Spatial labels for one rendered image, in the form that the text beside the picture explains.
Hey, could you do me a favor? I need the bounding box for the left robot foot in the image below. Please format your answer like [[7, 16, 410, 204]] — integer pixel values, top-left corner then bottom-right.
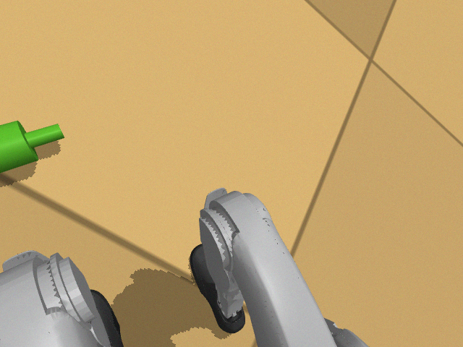
[[90, 290, 124, 347]]

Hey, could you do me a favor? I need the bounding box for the bottle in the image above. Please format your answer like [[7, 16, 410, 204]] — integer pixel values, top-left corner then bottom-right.
[[0, 121, 64, 173]]

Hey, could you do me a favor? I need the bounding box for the right robot hand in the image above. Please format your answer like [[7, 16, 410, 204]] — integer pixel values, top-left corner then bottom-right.
[[324, 318, 369, 347]]

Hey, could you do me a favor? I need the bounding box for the right robot foot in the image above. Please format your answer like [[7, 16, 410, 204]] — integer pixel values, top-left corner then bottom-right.
[[190, 244, 245, 333]]

